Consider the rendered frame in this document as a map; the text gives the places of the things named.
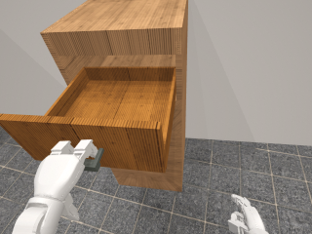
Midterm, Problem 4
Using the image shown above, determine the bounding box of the left robot forearm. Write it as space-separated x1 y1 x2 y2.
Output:
12 196 65 234

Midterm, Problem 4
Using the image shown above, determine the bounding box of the handle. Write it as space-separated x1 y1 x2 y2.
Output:
83 148 104 172

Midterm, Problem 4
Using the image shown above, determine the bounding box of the robot left hand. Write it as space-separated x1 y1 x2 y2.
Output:
33 139 98 221

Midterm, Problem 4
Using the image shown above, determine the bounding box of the cabinet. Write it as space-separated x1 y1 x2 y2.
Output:
40 0 188 192

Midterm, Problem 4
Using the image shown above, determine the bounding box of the robot right hand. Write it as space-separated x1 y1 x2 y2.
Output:
228 194 265 234

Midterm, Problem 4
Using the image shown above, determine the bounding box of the drawer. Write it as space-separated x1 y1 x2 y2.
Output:
0 66 176 173

